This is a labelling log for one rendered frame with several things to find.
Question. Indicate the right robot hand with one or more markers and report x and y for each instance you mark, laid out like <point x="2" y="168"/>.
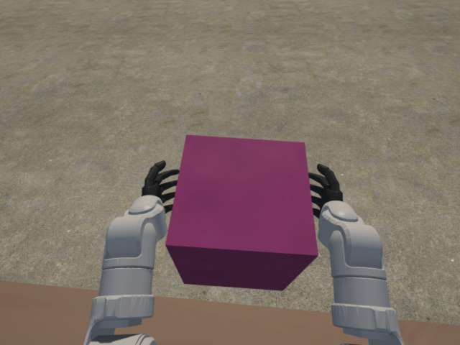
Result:
<point x="329" y="192"/>

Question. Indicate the carton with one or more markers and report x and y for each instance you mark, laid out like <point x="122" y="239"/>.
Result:
<point x="242" y="215"/>

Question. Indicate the robot right forearm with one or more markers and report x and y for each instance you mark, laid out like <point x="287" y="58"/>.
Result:
<point x="362" y="304"/>

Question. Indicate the robot left forearm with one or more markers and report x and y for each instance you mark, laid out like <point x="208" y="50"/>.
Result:
<point x="125" y="293"/>

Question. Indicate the left robot hand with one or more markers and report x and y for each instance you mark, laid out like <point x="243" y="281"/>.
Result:
<point x="153" y="187"/>

